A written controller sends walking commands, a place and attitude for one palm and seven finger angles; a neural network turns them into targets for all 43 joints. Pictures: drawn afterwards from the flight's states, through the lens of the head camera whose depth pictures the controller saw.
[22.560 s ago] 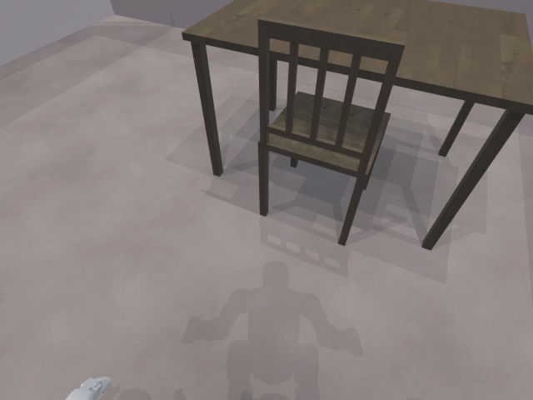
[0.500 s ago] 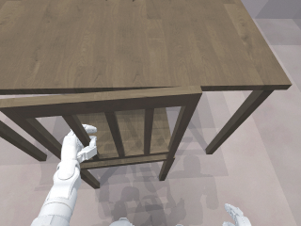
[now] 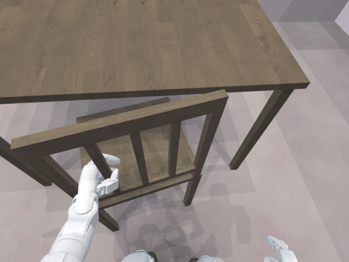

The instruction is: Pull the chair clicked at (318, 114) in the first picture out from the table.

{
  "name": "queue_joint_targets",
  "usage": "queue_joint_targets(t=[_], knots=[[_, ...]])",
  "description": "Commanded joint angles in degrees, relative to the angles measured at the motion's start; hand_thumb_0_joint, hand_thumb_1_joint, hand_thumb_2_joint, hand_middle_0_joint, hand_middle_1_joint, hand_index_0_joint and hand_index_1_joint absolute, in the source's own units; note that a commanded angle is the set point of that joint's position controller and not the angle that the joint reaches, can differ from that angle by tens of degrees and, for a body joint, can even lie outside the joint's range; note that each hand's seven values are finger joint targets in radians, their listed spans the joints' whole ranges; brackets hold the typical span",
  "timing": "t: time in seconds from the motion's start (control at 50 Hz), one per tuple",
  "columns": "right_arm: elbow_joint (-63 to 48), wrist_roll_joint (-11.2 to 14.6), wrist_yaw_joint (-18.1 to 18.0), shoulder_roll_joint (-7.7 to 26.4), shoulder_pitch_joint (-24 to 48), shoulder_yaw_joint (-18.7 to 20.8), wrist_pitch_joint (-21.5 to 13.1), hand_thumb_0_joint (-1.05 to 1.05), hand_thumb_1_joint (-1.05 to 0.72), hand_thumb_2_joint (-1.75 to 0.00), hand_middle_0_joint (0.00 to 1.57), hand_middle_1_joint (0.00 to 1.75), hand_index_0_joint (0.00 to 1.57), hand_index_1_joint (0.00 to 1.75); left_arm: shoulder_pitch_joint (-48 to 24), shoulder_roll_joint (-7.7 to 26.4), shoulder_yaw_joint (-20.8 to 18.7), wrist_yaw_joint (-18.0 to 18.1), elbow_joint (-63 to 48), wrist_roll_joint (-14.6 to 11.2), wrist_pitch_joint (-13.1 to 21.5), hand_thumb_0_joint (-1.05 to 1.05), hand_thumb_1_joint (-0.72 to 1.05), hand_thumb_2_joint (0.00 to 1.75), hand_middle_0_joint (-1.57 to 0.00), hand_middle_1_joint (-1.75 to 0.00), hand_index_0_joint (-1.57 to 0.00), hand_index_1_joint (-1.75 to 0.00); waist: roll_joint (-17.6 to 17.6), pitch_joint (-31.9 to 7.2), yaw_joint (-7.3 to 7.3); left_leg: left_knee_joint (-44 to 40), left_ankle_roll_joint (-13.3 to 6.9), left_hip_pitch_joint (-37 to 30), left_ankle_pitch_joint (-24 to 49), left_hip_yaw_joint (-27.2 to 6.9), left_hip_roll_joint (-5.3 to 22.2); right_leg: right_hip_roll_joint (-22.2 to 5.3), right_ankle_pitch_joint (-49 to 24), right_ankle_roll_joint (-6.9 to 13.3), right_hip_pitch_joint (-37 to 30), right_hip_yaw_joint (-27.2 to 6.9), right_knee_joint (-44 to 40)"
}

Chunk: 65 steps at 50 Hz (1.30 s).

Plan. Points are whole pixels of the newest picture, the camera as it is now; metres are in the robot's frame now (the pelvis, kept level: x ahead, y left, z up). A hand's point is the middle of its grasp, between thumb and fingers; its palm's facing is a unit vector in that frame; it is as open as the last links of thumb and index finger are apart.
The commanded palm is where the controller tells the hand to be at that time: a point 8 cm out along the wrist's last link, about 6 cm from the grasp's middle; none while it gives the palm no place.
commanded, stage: step backward, pulling the chair out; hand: left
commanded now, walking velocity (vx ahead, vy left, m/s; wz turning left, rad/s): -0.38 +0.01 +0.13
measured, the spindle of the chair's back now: (140, 161) +0.37 +0.09 -0.07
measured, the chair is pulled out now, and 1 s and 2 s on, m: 0.09 0.16 0.30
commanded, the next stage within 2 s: none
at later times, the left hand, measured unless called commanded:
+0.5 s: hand (115, 199) +0.27 +0.14 -0.07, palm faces +0.07 -0.98 -0.18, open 5.2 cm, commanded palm +0.24 +0.19 -0.06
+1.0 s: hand (118, 209) +0.24 +0.14 -0.07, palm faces +0.04 -0.98 -0.18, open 5.2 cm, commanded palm +0.21 +0.18 -0.06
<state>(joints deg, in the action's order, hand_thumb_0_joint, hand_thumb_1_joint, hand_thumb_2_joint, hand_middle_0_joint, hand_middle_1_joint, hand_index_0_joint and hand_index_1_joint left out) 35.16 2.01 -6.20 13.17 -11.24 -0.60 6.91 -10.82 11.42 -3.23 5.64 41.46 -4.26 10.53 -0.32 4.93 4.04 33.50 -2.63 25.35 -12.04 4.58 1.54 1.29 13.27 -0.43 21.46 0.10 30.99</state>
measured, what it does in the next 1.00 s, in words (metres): steps on the spot: right foot, then left foot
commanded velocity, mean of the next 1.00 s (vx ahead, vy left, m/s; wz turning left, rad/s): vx -0.38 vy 0.01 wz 0.09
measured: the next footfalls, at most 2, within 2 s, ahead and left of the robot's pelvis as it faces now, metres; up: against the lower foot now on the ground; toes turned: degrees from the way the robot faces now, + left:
right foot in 0.54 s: -0.02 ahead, -0.16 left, +0.00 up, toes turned -3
left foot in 0.88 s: -0.02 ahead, +0.12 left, +0.00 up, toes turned -1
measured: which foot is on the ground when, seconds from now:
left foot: down 0.00-0.70, up 0.72-0.86, down 0.88-1.00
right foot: down 0.00-0.40, up 0.42-0.52, down 0.54-1.00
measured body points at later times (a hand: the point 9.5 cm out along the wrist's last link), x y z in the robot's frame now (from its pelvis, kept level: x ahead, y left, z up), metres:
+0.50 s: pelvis -0.05 +0.00 -0.01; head +0.01 +0.00 +0.44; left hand +0.26 +0.20 -0.05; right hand +0.06 -0.26 -0.12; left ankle +0.06 +0.09 -0.73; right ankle -0.01 -0.14 -0.72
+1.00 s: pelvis -0.08 -0.01 +0.00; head +0.00 +0.00 +0.44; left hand +0.24 +0.19 -0.05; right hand +0.06 -0.28 -0.11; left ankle -0.06 +0.12 -0.73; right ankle -0.04 -0.16 -0.72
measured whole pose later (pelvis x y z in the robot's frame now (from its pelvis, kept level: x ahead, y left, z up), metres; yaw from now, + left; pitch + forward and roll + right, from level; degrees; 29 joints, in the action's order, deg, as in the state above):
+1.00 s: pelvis -0.08 -0.01 +0.00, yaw +1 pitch +2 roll +0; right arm 38.7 1.1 -5.6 15.2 -8.8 1.0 2.6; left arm -15.8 10.2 0.3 6.6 42.4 -1.7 8.9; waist 0.9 8.3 1.6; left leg 33.8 1.1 20.5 -15.6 -2.1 0.8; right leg -3.9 13.8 -1.0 22.3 1.2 35.2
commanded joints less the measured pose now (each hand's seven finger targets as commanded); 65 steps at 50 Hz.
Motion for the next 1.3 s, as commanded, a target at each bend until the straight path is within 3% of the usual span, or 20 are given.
queue_joint_targets(t=[0.0, 0.12, 0.2, 0.3, 0.38, 0.54, 0.62, 0.66, 0.7, 0.76, 0.8, 0.86, 0.9, 0.96, 1.06, 1.12, 1.16, 1.18, 1.22, 1.28], knots=[[-5.41, -0.56, -0.71, 9.07, 0.91, 3.01, -3.07, 0.0, -0.9, -0.9, 0.2, 0.3, 0.2, 0.3, -9.81, 8.56, -0.12, 0.38, -9.37, 1.95, 4.0, 0.0, 0.9, 0.9, -0.5, -1.45, -0.5, -1.45, -9.94, -18.5, -2.32, -8.57, -0.96, -6.15, 4.42, -12.92, 10.84, -5.62, -2.02, 2.29, -7.41, -3.3, 0.56], [-4.19, -0.28, -1.31, 9.04, -0.7, 3.35, -5.19, 0.0, -0.9, -0.9, 0.2, 0.3, 0.2, 0.3, -13.25, 9.44, 0.32, 1.17, -6.12, 2.16, 5.28, 0.0, 0.9, 0.9, -0.5, -1.45, -0.5, -1.45, -1.0, -16.15, -1.83, -4.76, 0.3, -4.89, -14.8, -11.99, 6.31, -9.62, 10.2, 4.48, -1.25, -9.33, -7.65], [-2.01, -0.36, -1.17, 8.78, -1.66, 3.26, -6.4, 0.0, -0.9, -0.9, 0.2, 0.3, 0.2, 0.3, -16.89, 8.62, 1.54, 2.23, -2.92, 3.33, 6.34, 0.0, 0.9, 0.9, -0.5, -1.45, -0.5, -1.45, 3.52, -17.25, -1.15, 3.44, 2.22, -10.03, -11.05, -9.33, 2.31, -16.12, 8.43, 6.48, 2.19, -14.05, -13.04], [-1.85, -0.06, -1.49, 9.77, -1.25, 2.92, -6.73, 0.0, -0.9, -0.9, 0.2, 0.3, 0.2, 0.3, -18.59, 7.48, 2.64, 2.13, -1.1, 3.55, 6.78, 0.0, 0.9, 0.9, -0.5, -1.45, -0.5, -1.45, -0.04, -18.17, -1.76, -5.96, -0.08, -7.93, 4.14, -15.09, 7.8, -8.23, -3.96, 2.48, -3.81, -4.67, -2.61], [-2.8, -0.54, -1.21, 9.8, 1.18, 2.3, -6.44, 0.0, -0.9, -0.9, 0.2, 0.3, 0.2, 0.3, -19.97, 5.71, 3.83, 1.51, -2.03, 2.64, 6.37, 0.0, 0.9, 0.9, -0.5, -1.45, -0.5, -1.45, -10.69, -14.82, -2.96, -19.13, -3.96, -1.91, -15.64, -25.78, 16.54, -2.87, 12.38, 2.18, -3.45, -1.89, 10.9], [-1.06, -1.2, -0.61, 9.18, -2.28, 3.04, -8.71, 0.0, -0.9, -0.9, 0.2, 0.3, 0.2, 0.3, -13.4, 5.13, 2.95, 0.11, -4.71, 2.7, 6.35, 0.0, 0.9, 0.9, -0.5, -1.45, -0.5, -1.45, -11.44, -19.72, -2.7, -8.38, -3.19, -15.41, 9.69, -18.36, 14.16, -2.11, 4.58, 1.52, -6.97, 0.12, -3.7], [-2.72, -0.78, -0.43, 9.25, -0.57, 3.92, -8.96, 0.0, -0.9, -0.9, 0.2, 0.3, 0.2, 0.3, -8.8, 9.16, -0.85, -0.03, -7.45, 3.04, 5.84, 0.0, 0.9, 0.9, -0.5, -1.45, -0.5, -1.45, -5.38, -22.18, -2.85, -1.9, 0.73, -11.26, 4.7, -11.35, 8.55, -7.57, -7.46, 3.96, -11.69, -3.54, -6.01], [-3.04, -0.49, -0.67, 7.92, 0.27, 3.63, -8.2, 0.0, -0.9, -0.9, 0.2, 0.3, 0.2, 0.3, -10.72, 11.2, -1.53, 0.66, -9.5, 3.08, 6.13, 0.0, 0.9, 0.9, -0.5, -1.45, -0.5, -1.45, 3.39, -20.43, -2.03, 7.2, 3.82, -8.89, -8.14, -6.06, 2.66, -18.4, -5.96, 7.87, -6.3, -13.33, -9.62], [-2.39, -0.91, -0.78, 7.86, 3.37, 3.18, -7.62, 0.0, -0.9, -0.9, 0.2, 0.3, 0.2, 0.3, -11.58, 11.94, -2.18, 1.47, -9.08, 3.58, 5.58, 0.0, 0.9, 0.9, -0.5, -1.45, -0.5, -1.45, 3.3, -17.7, -3.22, 20.37, 4.52, -5.12, -13.02, -8.9, 0.02, -25.32, -12.97, 11.25, -4.16, -16.74, -12.15], [-0.94, -0.96, -0.7, 7.33, 3.49, 2.09, -7.92, 0.0, -0.9, -0.9, 0.2, 0.3, 0.2, 0.3, -11.85, 12.03, -3.54, 1.78, -7.86, 3.84, 3.65, 0.0, 0.9, 0.9, -0.5, -1.45, -0.5, -1.45, 5.49, -17.75, -2.6, 12.91, 4.25, -0.82, -14.39, -12.77, 1.16, -24.27, -33.21, 9.54, -13.42, -11.26, -4.75], [0.18, -0.51, -1.16, 8.05, 2.67, 2.04, -7.75, 0.0, -0.9, -0.9, 0.2, 0.3, 0.2, 0.3, -13.17, 10.92, -3.0, 1.9, -6.88, 3.65, 3.48, 0.0, 0.9, 0.9, -0.5, -1.45, -0.5, -1.45, 7.34, -18.15, -1.91, 1.48, 4.04, -2.13, -7.32, -11.46, 1.51, -20.82, -39.11, 6.43, -17.91, -7.41, -0.21], [-1.5, -0.44, -1.31, 10.13, 1.75, 3.37, -6.67, 0.0, -0.9, -0.9, 0.2, 0.3, 0.2, 0.3, -13.6, 7.09, 0.53, 1.57, -9.09, 3.03, 2.69, 0.0, 0.9, 0.9, -0.5, -1.45, -0.5, -1.45, -1.77, -18.57, -2.88, -6.88, -0.58, -10.52, 34.17, -18.45, 10.63, -9.44, -26.43, 0.5, -12.32, -0.68, 6.99], [-1.86, -0.65, 0.12, 8.71, -0.73, 3.39, -6.09, 0.0, -0.9, -0.9, 0.2, 0.3, 0.2, 0.3, -13.55, 2.52, 3.86, 0.33, -9.95, 3.4, 2.92, 0.0, 0.9, 0.9, -0.5, -1.45, -0.5, -1.45, -3.29, -21.24, -2.82, -2.59, -2.13, -20.79, 46.33, -16.92, 12.57, -5.81, -12.35, 0.47, -7.71, 0.15, 4.02], [-2.16, -2.02, 1.25, 8.85, 0.41, 3.68, -6.22, 0.0, -0.9, -0.9, 0.2, 0.3, 0.2, 0.3, -13.61, 2.33, 4.17, -0.32, -12.62, 3.84, 2.99, 0.0, 0.9, 0.9, -0.5, -1.45, -0.5, -1.45, -13.18, -21.72, -2.91, -4.27, -2.95, -20.95, 51.66, -18.94, 15.04, -4.68, 2.19, 1.0, -5.02, 0.48, 8.47], [-3.04, -1.9, 2.91, 8.2, 0.09, 3.82, -6.83, 0.0, -0.9, -0.9, 0.2, 0.3, 0.2, 0.3, -7.51, 2.84, 2.44, -0.68, -14.17, 3.79, 3.57, 0.0, 0.9, 0.9, -0.5, -1.45, -0.5, -1.45, -14.51, -21.0, -2.92, -0.58, -2.32, -20.74, 46.74, -17.08, 14.44, -4.64, -2.32, 2.27, -7.09, 0.9, -1.3], [-3.32, -1.46, 2.42, 7.95, -0.78, 3.33, -6.95, 0.0, -0.9, -0.9, 0.2, 0.3, 0.2, 0.3, -6.42, 7.15, -0.25, -0.18, -14.35, 4.4, 4.39, 0.0, 0.9, 0.9, -0.5, -1.45, -0.5, -1.45, -6.49, -24.36, -2.27, 4.43, 1.82, -13.33, 34.35, -11.21, 9.24, -10.72, -34.35, 3.98, -19.4, -2.4, -6.08], [-4.4, -0.7, 0.74, 7.57, 1.25, 3.81, -6.75, 0.0, -0.9, -0.9, 0.2, 0.3, 0.2, 0.3, -6.39, 10.01, -3.34, 0.54, -14.47, 3.9, 4.68, 0.0, 0.9, 0.9, -0.5, -1.45, -0.5, -1.45, 8.61, -28.03, -2.49, 14.77, 5.43, -2.69, -6.94, -6.67, 0.82, -21.33, -57.42, 10.23, -26.44, -9.58, -2.29], [-4.77, -0.69, 0.21, 7.24, 3.41, 3.36, -6.57, 0.0, -0.9, -0.9, 0.2, 0.3, 0.2, 0.3, -6.34, 9.7, -3.04, 0.46, -13.82, 4.07, 4.09, 0.0, 0.9, 0.9, -0.5, -1.45, -0.5, -1.45, 8.84, -27.1, -3.31, 19.21, 4.83, 0.67, -16.97, -9.4, -0.66, -24.58, -57.94, 11.03, -25.67, -10.19, -2.96], [-4.88, -1.09, 0.03, 6.96, 5.3, 2.21, -6.41, 0.0, -0.9, -0.9, 0.2, 0.3, 0.2, 0.3, -6.29, 9.86, -3.28, 0.79, -13.9, 4.1, 2.67, 0.0, 0.9, 0.9, -0.5, -1.45, -0.5, -1.45, 3.3, -23.46, -3.48, 18.97, 4.21, 1.45, -17.2, -11.6, 0.16, -25.72, -50.04, 10.61, -21.15, -9.5, -3.05], [-3.21, -0.68, -0.53, 6.7, 4.53, 1.2, -5.82, 0.0, -0.9, -0.9, 0.2, 0.3, 0.2, 0.3, -8.38, 7.34, -1.53, 1.29, -13.4, 3.74, 1.46, 0.0, 0.9, 0.9, -0.5, -1.45, -0.5, -1.45, 7.32, -22.37, -2.11, 2.3, 4.4, -1.86, -7.27, -10.14, 1.38, -21.16, -49.19, 6.57, -23.85, -3.84, 1.18]])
